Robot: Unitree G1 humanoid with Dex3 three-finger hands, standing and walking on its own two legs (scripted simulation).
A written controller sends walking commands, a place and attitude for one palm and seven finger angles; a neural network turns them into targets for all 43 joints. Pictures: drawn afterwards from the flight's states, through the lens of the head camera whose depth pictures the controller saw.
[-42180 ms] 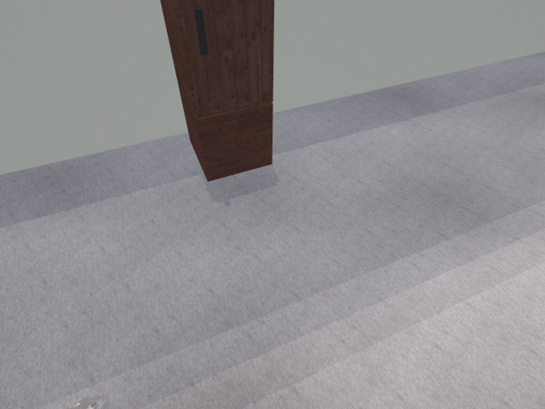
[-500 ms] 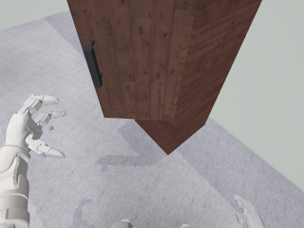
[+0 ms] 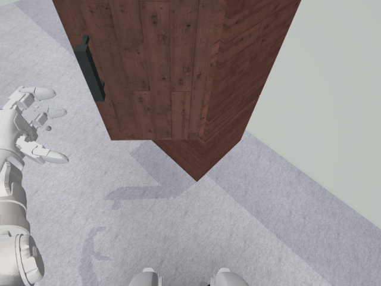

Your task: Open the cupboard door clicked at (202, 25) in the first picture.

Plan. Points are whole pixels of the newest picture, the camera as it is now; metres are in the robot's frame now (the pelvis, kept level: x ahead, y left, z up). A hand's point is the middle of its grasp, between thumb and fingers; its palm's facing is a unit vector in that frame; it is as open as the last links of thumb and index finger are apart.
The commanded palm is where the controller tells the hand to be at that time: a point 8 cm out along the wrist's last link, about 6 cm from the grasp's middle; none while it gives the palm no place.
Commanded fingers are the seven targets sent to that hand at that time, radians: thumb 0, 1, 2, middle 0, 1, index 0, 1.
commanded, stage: move the hooked fingers beside the handle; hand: left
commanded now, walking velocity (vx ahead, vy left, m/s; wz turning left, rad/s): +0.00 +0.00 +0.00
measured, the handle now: (93, 70) +0.60 +0.25 +0.06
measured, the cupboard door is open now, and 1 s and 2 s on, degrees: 47 47 47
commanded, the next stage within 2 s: slide the fingers in behind the handle in 1.66 s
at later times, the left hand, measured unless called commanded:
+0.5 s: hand (56, 98) +0.48 +0.30 +0.09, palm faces +0.04 -1.00 -0.01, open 14.0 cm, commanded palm +0.47 +0.34 +0.07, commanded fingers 0.00 -0.50 0.30 -0.30 -1.20 -0.30 -1.20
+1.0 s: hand (61, 76) +0.55 +0.31 +0.08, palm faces +0.04 -1.00 -0.02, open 14.0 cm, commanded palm +0.53 +0.34 +0.07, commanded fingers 0.00 -0.50 0.30 -0.30 -1.20 -0.30 -1.20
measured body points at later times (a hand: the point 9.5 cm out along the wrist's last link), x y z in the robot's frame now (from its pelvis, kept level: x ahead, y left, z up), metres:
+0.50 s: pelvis +0.00 +0.01 -0.01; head +0.13 +0.04 +0.42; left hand +0.47 +0.35 +0.09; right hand +0.01 -0.27 -0.11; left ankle +0.01 +0.11 -0.69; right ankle +0.02 -0.13 -0.69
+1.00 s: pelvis +0.01 +0.01 -0.02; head +0.19 +0.05 +0.39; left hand +0.54 +0.36 +0.09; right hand -0.04 -0.25 -0.11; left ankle +0.01 +0.11 -0.69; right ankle +0.02 -0.13 -0.69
